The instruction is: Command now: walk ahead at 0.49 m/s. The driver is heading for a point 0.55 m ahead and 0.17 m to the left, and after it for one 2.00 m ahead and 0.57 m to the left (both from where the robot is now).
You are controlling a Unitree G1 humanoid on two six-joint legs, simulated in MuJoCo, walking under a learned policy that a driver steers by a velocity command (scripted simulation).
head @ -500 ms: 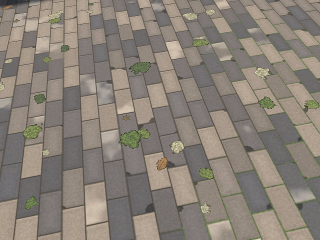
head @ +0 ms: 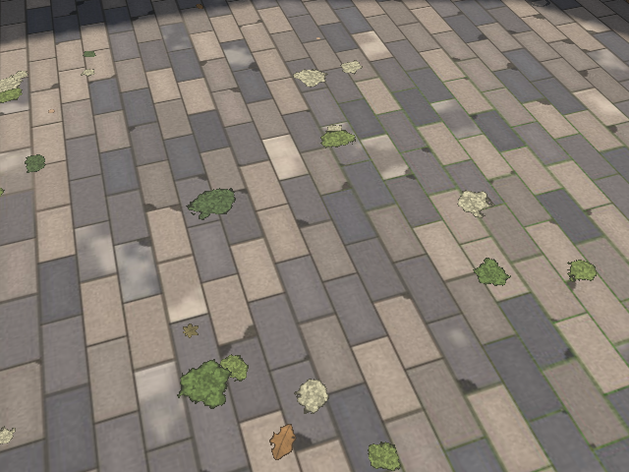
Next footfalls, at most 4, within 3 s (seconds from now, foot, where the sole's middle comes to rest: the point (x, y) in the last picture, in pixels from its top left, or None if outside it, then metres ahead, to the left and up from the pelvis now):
0.22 right None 0.32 -0.16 -0.78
0.78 left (241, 444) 0.57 0.15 -0.78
1.26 right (310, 361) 0.76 -0.01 -0.78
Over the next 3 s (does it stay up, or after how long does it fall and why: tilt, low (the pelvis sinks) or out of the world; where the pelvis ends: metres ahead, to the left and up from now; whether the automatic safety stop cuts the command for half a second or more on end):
stays up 0.63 0.05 -0.01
